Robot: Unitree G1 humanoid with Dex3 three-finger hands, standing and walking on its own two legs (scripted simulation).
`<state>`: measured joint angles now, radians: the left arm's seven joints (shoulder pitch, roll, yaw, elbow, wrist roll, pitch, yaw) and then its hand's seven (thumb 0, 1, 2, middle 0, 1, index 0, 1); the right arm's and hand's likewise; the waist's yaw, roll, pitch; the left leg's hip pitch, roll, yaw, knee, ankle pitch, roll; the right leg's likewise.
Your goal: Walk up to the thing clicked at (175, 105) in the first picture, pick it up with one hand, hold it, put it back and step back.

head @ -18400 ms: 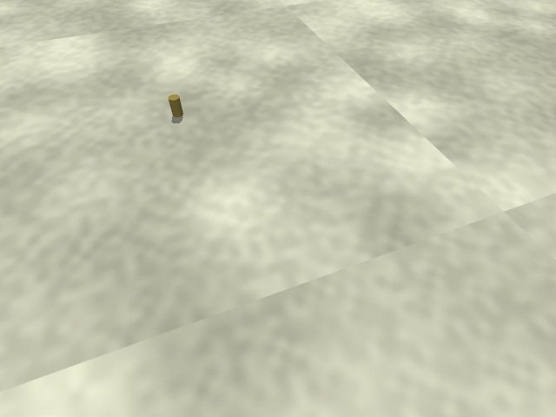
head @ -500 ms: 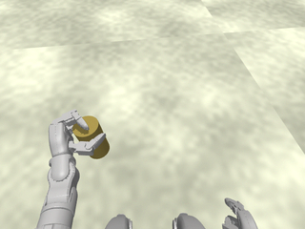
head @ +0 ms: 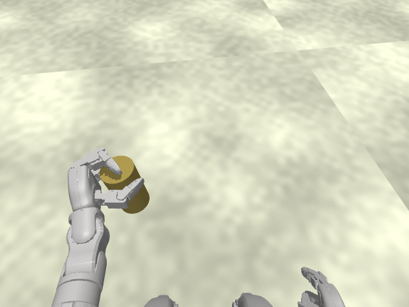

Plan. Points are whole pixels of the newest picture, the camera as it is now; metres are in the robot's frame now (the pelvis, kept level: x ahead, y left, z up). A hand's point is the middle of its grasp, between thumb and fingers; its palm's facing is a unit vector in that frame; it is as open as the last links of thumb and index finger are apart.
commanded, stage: hold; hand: left
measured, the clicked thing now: (126, 186) +0.35 +0.16 +0.01
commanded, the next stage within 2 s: none
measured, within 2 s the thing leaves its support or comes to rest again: neither
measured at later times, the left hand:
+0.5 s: hand (118, 175) +0.34 +0.17 +0.06, palm faces +0.26 -0.97 -0.01, open 6.5 cm
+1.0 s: hand (115, 179) +0.33 +0.17 +0.06, palm faces +0.25 -0.97 -0.01, open 6.4 cm
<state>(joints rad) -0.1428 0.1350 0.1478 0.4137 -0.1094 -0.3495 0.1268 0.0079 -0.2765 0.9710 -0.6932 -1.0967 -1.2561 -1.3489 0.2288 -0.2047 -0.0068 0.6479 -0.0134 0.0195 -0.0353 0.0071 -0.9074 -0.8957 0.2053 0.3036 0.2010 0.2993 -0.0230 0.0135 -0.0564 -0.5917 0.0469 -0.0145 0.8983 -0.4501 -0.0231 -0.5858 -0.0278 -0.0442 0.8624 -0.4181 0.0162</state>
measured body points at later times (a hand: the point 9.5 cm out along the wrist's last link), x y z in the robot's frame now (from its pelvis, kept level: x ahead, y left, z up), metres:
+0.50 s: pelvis +0.00 +0.00 +0.01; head +0.04 +0.01 +0.46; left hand +0.32 +0.22 +0.06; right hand +0.13 -0.24 -0.10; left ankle +0.00 +0.13 -0.69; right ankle +0.01 -0.13 -0.69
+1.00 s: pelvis -0.01 +0.00 +0.01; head +0.03 +0.01 +0.46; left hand +0.31 +0.22 +0.07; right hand +0.13 -0.24 -0.10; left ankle +0.00 +0.13 -0.69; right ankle +0.01 -0.13 -0.69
